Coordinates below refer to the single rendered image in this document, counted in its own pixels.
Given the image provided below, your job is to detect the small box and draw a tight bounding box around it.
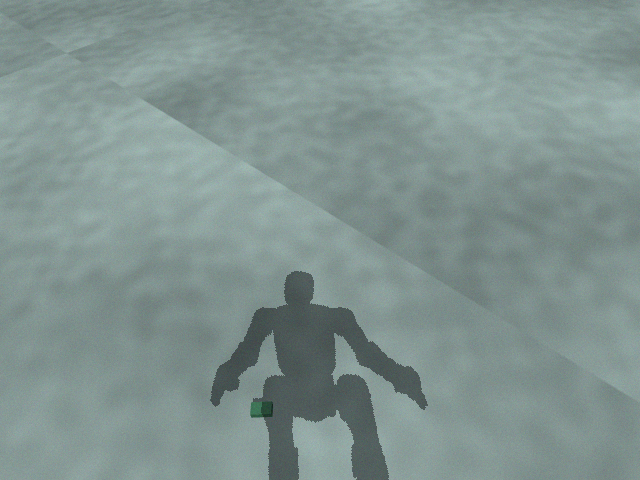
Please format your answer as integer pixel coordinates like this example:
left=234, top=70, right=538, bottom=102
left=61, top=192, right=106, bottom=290
left=250, top=401, right=273, bottom=418

